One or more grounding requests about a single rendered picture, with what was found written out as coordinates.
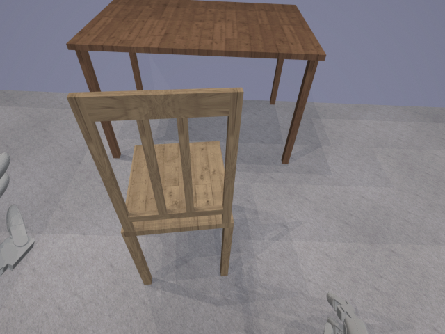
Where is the right robot hand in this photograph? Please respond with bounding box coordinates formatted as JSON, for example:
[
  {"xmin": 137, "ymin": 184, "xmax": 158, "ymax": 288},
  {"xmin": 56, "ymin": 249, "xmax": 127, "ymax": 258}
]
[{"xmin": 323, "ymin": 292, "xmax": 369, "ymax": 334}]

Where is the left robot hand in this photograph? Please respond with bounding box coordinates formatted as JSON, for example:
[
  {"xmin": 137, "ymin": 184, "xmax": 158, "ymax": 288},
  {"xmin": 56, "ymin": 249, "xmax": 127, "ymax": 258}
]
[{"xmin": 0, "ymin": 152, "xmax": 35, "ymax": 276}]

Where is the chair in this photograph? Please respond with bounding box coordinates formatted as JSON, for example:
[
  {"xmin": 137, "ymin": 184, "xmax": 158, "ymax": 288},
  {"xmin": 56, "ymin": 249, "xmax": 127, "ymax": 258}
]
[{"xmin": 67, "ymin": 88, "xmax": 243, "ymax": 285}]

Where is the table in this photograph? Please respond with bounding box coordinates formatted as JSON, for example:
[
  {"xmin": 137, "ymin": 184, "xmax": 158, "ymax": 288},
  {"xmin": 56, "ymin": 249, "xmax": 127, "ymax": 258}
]
[{"xmin": 66, "ymin": 0, "xmax": 326, "ymax": 164}]

